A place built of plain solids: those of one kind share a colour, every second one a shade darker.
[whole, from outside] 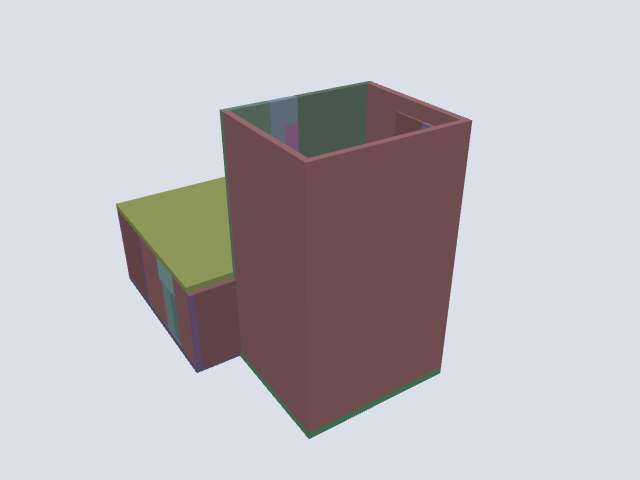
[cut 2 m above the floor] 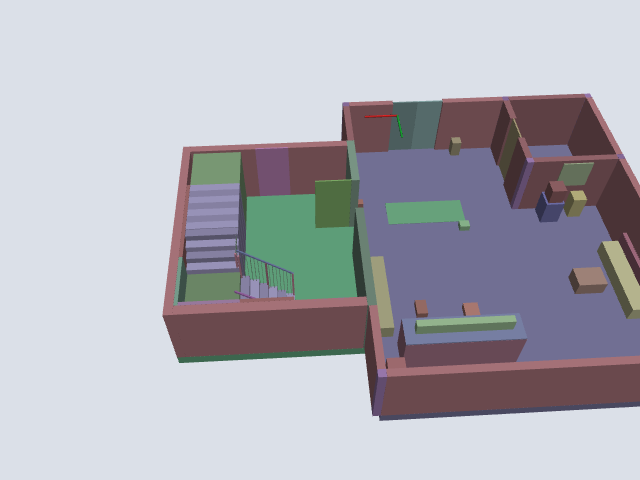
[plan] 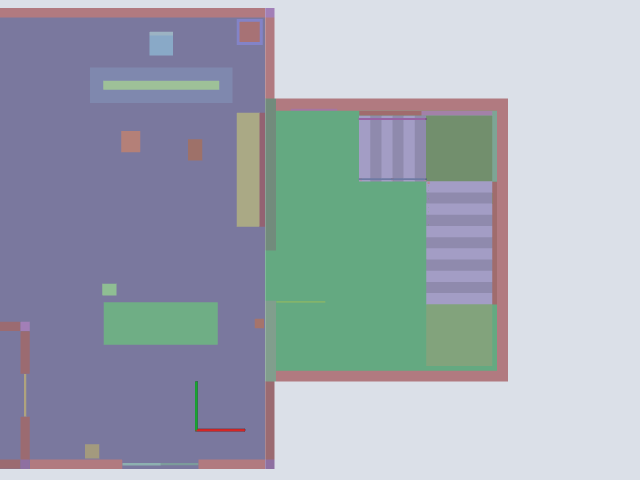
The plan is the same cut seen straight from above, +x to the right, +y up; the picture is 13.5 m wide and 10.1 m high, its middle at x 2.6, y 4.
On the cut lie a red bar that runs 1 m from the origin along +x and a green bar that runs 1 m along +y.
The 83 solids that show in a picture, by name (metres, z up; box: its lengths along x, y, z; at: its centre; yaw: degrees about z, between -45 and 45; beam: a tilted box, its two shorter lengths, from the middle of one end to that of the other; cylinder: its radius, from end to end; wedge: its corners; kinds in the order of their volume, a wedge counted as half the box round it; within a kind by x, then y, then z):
{
 "wall_1": {"box": [0.2, 2.7, 3.4], "at": [-6.3, 0.73, 1.7]},
 "wall_2": {"box": [0.2, 6.4, 3.4], "at": [-6.3, 5.48, 1.7]},
 "wall_3": {"box": [2.5, 0.2, 3.4], "at": [-4.96, -0.72, 1.7]},
 "wall_4": {"box": [2.5, 0.2, 3.4], "at": [-4.96, 2.18, 1.7]},
 "wall_5": {"box": [0.2, 0.9, 3.4], "at": [-3.6, -0.17, 1.7]},
 "wall_6": {"box": [0.2, 0.9, 3.4], "at": [-3.6, 1.63, 1.7]},
 "wall_7": {"box": [1.95, 0.2, 3.4], "at": [-2.53, -0.72, 1.7]},
 "wall_8": {"box": [7.65, 0.2, 3.4], "at": [-2.38, 8.78, 1.7]},
 "wall_9": {"box": [1.4, 0.2, 3.4], "at": [0.74, -0.72, 1.7]},
 "wall_10": {"box": [0.2, 1.64, 3.4], "at": [1.54, 0.2, 1.7]},
 "wall_11": {"box": [0.2, 1.7, 3.4], "at": [1.54, 7.83, 1.7]},
 "wall_12": {"box": [4.65, 0.23, 9.77], "at": [4.0, 1.14, 4.88]},
 "wall_13": {"box": [4.65, 0.26, 9.77], "at": [4.0, 6.85, 4.88]},
 "wall_14": {"box": [0.23, 5.96, 9.77], "at": [6.44, 4.0, 4.88]},
 "lobby_floor_slab_1": {"box": [7.85, 9.7, 0.3], "at": [-2.48, 4.03, -0.15]},
 "lobby_ceiling_slab_1": {"box": [7.85, 9.7, 0.25], "at": [-2.48, 4.03, 3.52]},
 "wall_cheek_1": {"box": [0.23, 1.7, 9.77], "at": [1.56, 1.87, 4.88]},
 "wall_cheek_2": {"box": [0.23, 3.2, 9.77], "at": [1.56, 5.38, 4.88]},
 "tread_slab_1": {"box": [0.24, 1.39, 0.18], "at": [3.54, 5.92, 0.09]},
 "tread_slab_2": {"box": [0.24, 1.39, 0.36], "at": [3.78, 5.92, 0.18]},
 "tread_slab_3": {"box": [0.24, 1.39, 0.54], "at": [4.01, 5.92, 0.27]},
 "tread_slab_4": {"box": [0.24, 1.39, 0.72], "at": [4.25, 5.92, 0.36]},
 "tread_slab_5": {"box": [0.24, 1.39, 0.9], "at": [4.48, 5.92, 0.45]},
 "tread_slab_6": {"box": [0.24, 1.39, 1.08], "at": [4.72, 5.92, 0.54]},
 "tread_slab_7": {"box": [1.39, 0.24, 3.23], "at": [5.53, 2.76, 1.62]},
 "tread_slab_8": {"box": [1.39, 0.24, 3.05], "at": [5.53, 3.0, 1.53]},
 "tread_slab_9": {"box": [1.39, 0.24, 2.88], "at": [5.53, 3.24, 1.44]},
 "tread_slab_10": {"box": [1.39, 0.24, 2.7], "at": [5.53, 3.47, 1.35]},
 "tread_slab_11": {"box": [1.39, 0.24, 2.52], "at": [5.53, 3.71, 1.26]},
 "tread_slab_12": {"box": [1.39, 0.24, 2.34], "at": [5.53, 3.94, 1.17]},
 "tread_slab_13": {"box": [1.39, 0.24, 2.16], "at": [5.53, 4.18, 1.08]},
 "tread_slab_14": {"box": [1.39, 0.24, 1.98], "at": [5.53, 4.41, 0.99]},
 "tread_slab_15": {"box": [1.39, 0.24, 1.8], "at": [5.53, 4.65, 0.9]},
 "tread_slab_16": {"box": [1.39, 0.24, 1.62], "at": [5.53, 4.88, 0.81]},
 "tread_slab_17": {"box": [1.39, 0.24, 1.44], "at": [5.53, 5.11, 0.72]},
 "floor_slab_1": {"box": [5.11, 5.96, 0.3], "at": [4.0, 4.0, -0.15]},
 "landing_slab_1": {"box": [1.39, 1.3, 3.42], "at": [5.53, 2.0, 1.71]},
 "landing_slab_2": {"box": [1.4, 1.39, 1.26], "at": [5.53, 5.92, 0.63]},
 "wall_wall_1": {"box": [1.31, 0.1, 9.23], "at": [4.08, 6.67, 4.62]},
 "wall_wall_2": {"box": [0.1, 2.59, 9.23], "at": [6.27, 3.94, 4.62]},
 "lobby_desk_body_1": {"box": [3.0, 0.75, 1.15], "at": [-0.74, 7.26, 0.57]},
 "wall_head_1": {"box": [0.23, 1.06, 7.69], "at": [1.56, 3.25, 5.92]},
 "wall_land_far_wall_1": {"box": [0.1, 1.49, 9.23], "at": [6.27, 5.97, 4.62]},
 "wall_land_wall_1": {"box": [1.49, 0.1, 9.23], "at": [5.48, 6.67, 4.62]},
 "lobby_seats_seat_1": {"box": [0.6, 2.4, 0.45], "at": [-5.91, 5.3, 0.22]},
 "lobby_seats_seat_2": {"box": [0.6, 2.4, 0.45], "at": [1.15, 5.48, 0.22]},
 "wallpost_1": {"box": [0.2, 0.2, 3.4], "at": [-6.3, -0.72, 1.7]},
 "wallpost_2": {"box": [0.2, 0.2, 3.4], "at": [-3.6, -0.72, 1.7]},
 "wallpost_3": {"box": [0.2, 0.2, 3.4], "at": [-3.6, 2.18, 1.7]},
 "wallpost_4": {"box": [0.2, 0.2, 3.4], "at": [1.54, -0.72, 1.7]},
 "wallpost_5": {"box": [0.2, 0.2, 3.4], "at": [1.54, 8.78, 1.7]},
 "lobby_planter_box_1": {"box": [0.55, 0.55, 0.8], "at": [-4.51, 2.61, 0.4]},
 "lobby_planter_box_2": {"box": [0.55, 0.55, 0.65], "at": [1.12, 8.38, 0.32]},
 "wall_head_lobby_entrance_1": {"box": [1.6, 0.2, 1.0], "at": [-0.76, -0.72, 2.9]},
 "door_leaf_1": {"box": [0.045, 0.98, 2.06], "at": [1.65, 3.75, 7.86]},
 "door_leaf_2": {"box": [0.98, 0.045, 2.06], "at": [2.48, 6.74, 1.03]},
 "door_leaf_3": {"box": [0.98, 0.045, 2.06], "at": [3.92, 1.23, 1.03]},
 "lobby_planter_plant_1": {"box": [0.43, 0.43, 0.5], "at": [-4.51, 2.61, 1.05]},
 "lobby_planter_plant_2": {"box": [0.43, 0.43, 0.9], "at": [1.12, 8.38, 1.1]},
 "lobby_seats_back_1": {"box": [0.12, 2.4, 0.35], "at": [-6.14, 5.3, 0.62]},
 "lobby_seats_back_2": {"box": [0.12, 2.4, 0.4], "at": [1.39, 5.48, 0.65]},
 "lobby_table_top_1": {"box": [0.8, 0.6, 0.42], "at": [-4.86, 5.3, 0.21]},
 "lobby_entrance_leaf_1": {"box": [0.8, 0.05, 2.4], "at": [-1.16, -0.72, 1.2]},
 "lobby_entrance_leaf_2": {"box": [0.8, 0.05, 2.4], "at": [-0.36, -0.72, 1.2]},
 "lobby_desk_screen_1": {"box": [2.44, 0.19, 0.35], "at": [-0.74, 7.26, 1.36]},
 "lobby_runner_top_1": {"box": [2.4, 0.9, 0.06], "at": [-0.75, 2.24, -0.02]},
 "lobby_bin_body_1": {"box": [0.4, 0.4, 0.75], "at": [-5.34, 2.5, 0.37]},
 "lobby_desk_chair_seat_1": {"box": [0.5, 0.5, 0.48], "at": [-0.74, 8.13, 0.24]},
 "door_front_leaf_open_1": {"box": [1.04, 0.045, 2.06], "at": [2.19, 2.7, 1.04]},
 "lobby_office_door_leaf_1": {"box": [0.05, 0.9, 2.1], "at": [-3.6, 0.73, 1.05]},
 "lobby_desk_counter_1": {"box": [3.0, 0.75, 0.04], "at": [-0.74, 7.26, 1.17]},
 "lobby_parcel_box_1": {"box": [0.4, 0.45, 0.2], "at": [-1.38, 6.07, 0.1]},
 "lobby_parcel_box_2": {"box": [0.3, 0.45, 0.2], "at": [-0.03, 5.9, 0.1]},
 "lobby_umbrella_stand_body_1": {"box": [0.3, 0.3, 0.55], "at": [-2.2, -0.45, 0.27]},
 "lobby_board_panel_1": {"box": [0.9, 0.04, 0.9], "at": [-5.05, 2.3, 1.45]},
 "lobby_extinguisher_body_1": {"box": [0.2, 0.2, 0.6], "at": [1.32, 2.24, 0.3]},
 "lobby_desk_chair_back_1": {"box": [0.5, 0.08, 0.47], "at": [-0.74, 8.34, 0.71]},
 "lobby_left_box_1": {"box": [0.3, 0.25, 0.2], "at": [-1.83, 2.95, 0.1]},
 "posts_1": {"box": [0.05, 0.05, 0.98], "at": [3.45, 5.28, 0.67]},
 "posts_2": {"box": [0.05, 0.05, 1.14], "at": [4.13, 5.28, 1.11]},
 "posts_3": {"box": [0.05, 0.05, 1.12], "at": [4.81, 5.28, 1.64]},
 "handrail_rail_1": {"beam": [0.045, 0.045], "from": [3.42, 6.55, 1.14], "to": [4.84, 6.55, 2.22]},
 "rail_top_1": {"beam": [0.043, 0.043], "from": [3.42, 5.28, 1.14], "to": [4.84, 5.28, 2.22]}
}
